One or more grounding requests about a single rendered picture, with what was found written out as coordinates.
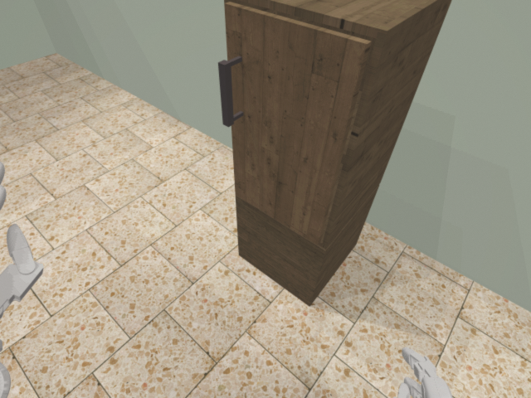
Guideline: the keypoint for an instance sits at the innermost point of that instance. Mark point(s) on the right robot hand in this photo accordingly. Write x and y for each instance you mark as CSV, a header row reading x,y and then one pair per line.
x,y
432,386

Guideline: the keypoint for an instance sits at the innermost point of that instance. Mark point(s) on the handle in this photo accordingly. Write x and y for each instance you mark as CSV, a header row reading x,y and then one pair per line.
x,y
224,68

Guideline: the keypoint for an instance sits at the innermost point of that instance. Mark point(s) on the cupboard door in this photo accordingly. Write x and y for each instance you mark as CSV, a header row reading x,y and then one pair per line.
x,y
297,86

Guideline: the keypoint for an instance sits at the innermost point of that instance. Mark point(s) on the left robot hand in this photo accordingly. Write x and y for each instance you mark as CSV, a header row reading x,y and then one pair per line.
x,y
16,280

